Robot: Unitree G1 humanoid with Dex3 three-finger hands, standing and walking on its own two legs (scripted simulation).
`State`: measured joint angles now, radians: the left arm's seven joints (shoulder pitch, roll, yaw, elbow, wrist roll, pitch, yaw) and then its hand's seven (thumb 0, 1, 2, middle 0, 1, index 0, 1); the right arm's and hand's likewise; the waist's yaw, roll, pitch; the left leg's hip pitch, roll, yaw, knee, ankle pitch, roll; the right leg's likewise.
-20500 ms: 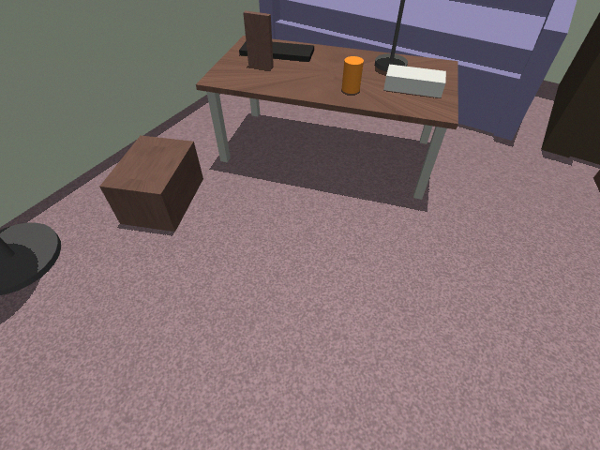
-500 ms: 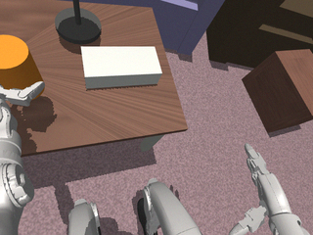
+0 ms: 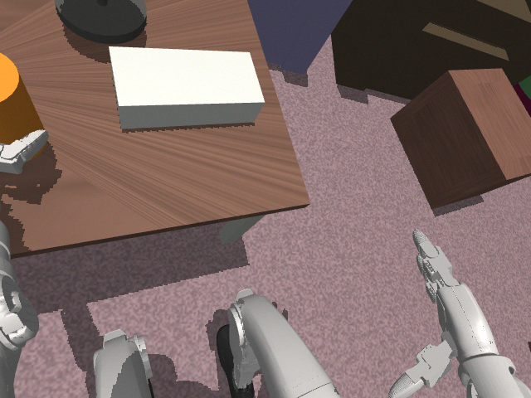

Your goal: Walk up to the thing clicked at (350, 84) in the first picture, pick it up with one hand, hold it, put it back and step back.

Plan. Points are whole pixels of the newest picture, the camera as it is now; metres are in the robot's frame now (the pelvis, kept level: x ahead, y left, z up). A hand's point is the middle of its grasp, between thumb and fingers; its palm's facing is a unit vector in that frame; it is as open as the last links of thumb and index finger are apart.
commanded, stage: lower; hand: left
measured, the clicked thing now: out of the picture +0.55 +0.21 -0.03
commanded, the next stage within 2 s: loosen in 0.68 s
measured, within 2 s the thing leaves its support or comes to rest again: rests again in 0.54 s
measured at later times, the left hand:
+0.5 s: hand (10, 129) +0.55 +0.21 -0.08, palm faces +0.20 -0.98 -0.03, open 10.9 cm
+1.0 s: hand (16, 133) +0.56 +0.21 -0.09, palm faces +0.23 -0.97 +0.00, open 11.1 cm
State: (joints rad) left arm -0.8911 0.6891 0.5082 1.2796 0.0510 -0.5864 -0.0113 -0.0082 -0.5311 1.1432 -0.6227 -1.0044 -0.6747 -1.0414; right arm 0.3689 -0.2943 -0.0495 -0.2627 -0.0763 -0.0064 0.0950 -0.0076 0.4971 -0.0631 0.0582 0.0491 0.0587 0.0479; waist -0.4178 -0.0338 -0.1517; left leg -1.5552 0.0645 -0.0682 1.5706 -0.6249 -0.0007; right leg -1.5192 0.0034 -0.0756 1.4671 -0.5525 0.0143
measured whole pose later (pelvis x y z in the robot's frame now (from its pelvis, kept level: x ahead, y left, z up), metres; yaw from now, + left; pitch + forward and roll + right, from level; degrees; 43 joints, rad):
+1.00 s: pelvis -0.01 +0.00 -0.03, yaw -1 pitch +37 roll -7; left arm -0.93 0.73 0.53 1.27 0.06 -0.58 0.01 -0.01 -0.53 0.93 -0.70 -0.89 -0.75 -0.92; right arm 0.41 -0.33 -0.08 -0.40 -0.07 -0.02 0.11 -0.01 0.51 -0.05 0.06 0.05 0.06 0.05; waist -0.46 -0.04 -0.14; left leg -1.69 0.06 -0.08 1.68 -0.64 0.00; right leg -1.65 0.00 -0.08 1.58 -0.56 0.01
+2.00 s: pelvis +0.00 +0.01 +0.05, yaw +0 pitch +28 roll -5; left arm -0.94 0.87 0.57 1.30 0.12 -0.21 -0.04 -0.02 -0.61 0.04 -0.08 -0.08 -0.08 -0.08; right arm 0.45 -0.34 -0.02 -0.39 -0.01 0.10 0.07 -0.01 0.50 -0.06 0.06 0.05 0.06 0.05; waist -0.34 -0.02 -0.12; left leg -1.31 0.07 -0.03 1.38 -0.57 0.02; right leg -1.28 0.02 -0.04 1.27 -0.47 0.03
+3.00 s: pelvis +0.04 -0.02 +0.14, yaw +4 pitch +9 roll +0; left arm 0.46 0.20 -0.02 0.13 -0.03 0.06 0.09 -0.01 -0.56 0.05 -0.06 -0.06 -0.06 -0.06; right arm 0.44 -0.21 0.00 0.07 0.05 0.11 -0.08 0.01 -0.89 -0.89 0.20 0.30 0.20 0.30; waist 0.01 -0.01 -0.12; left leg -0.62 0.02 0.00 0.92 -0.46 -0.02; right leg -0.64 -0.03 -0.03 0.94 -0.46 0.00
